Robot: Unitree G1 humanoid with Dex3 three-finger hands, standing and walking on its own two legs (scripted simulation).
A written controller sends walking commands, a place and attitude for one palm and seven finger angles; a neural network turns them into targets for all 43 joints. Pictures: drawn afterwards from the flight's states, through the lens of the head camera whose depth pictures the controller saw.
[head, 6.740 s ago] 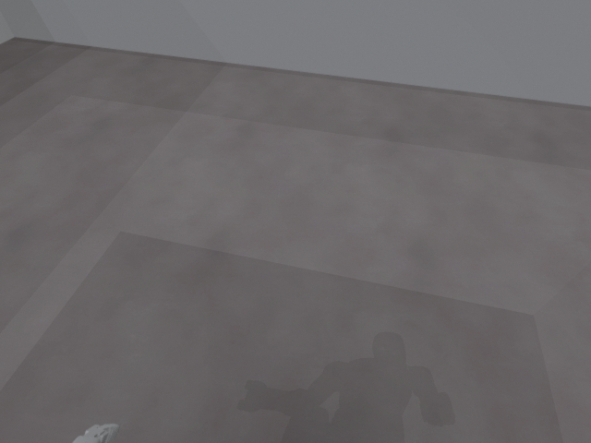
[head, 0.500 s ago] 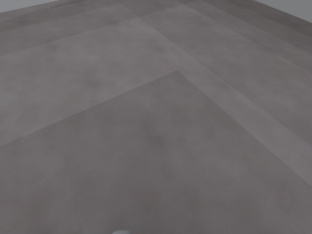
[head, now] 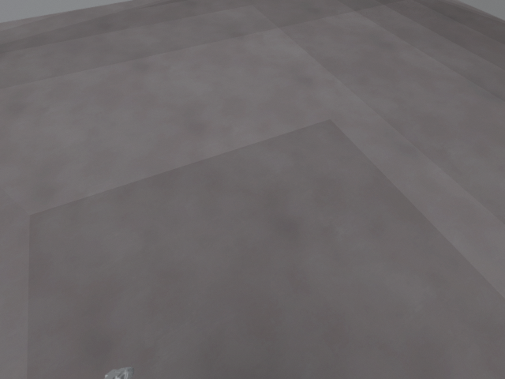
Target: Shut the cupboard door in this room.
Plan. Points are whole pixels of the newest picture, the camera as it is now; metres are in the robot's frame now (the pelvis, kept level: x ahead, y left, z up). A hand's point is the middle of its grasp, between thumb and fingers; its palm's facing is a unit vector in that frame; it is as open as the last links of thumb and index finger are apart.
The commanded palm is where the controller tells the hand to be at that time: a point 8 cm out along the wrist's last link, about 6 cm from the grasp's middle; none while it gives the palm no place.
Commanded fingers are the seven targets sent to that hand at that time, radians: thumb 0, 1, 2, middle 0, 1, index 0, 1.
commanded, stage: turn or walk to find it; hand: left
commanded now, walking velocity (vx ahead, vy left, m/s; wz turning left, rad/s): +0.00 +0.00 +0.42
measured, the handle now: out of the picture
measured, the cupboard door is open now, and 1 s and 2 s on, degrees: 86 86 86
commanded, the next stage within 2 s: none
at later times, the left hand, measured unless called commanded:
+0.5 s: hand out of the picture -0.05 +0.21 -0.18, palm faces +0.29 -0.92 -0.26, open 7.4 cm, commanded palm none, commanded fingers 0.00 0.90 0.90 -0.20 -0.30 -0.20 -0.30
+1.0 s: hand out of the picture -0.05 +0.19 -0.15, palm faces +0.43 -0.86 -0.28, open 7.4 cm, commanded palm none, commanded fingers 0.00 0.90 0.90 -0.20 -0.30 -0.20 -0.30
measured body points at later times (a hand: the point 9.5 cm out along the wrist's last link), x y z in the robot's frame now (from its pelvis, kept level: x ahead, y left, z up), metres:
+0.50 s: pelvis -0.03 +0.00 -0.01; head +0.00 +0.01 +0.44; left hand -0.07 +0.26 -0.16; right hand +0.12 -0.23 -0.15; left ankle -0.07 +0.11 -0.74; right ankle -0.01 -0.12 -0.74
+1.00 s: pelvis -0.05 -0.03 +0.00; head -0.01 -0.05 +0.44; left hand -0.07 +0.23 -0.13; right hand +0.11 -0.23 -0.17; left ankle -0.09 +0.10 -0.70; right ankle -0.01 -0.12 -0.74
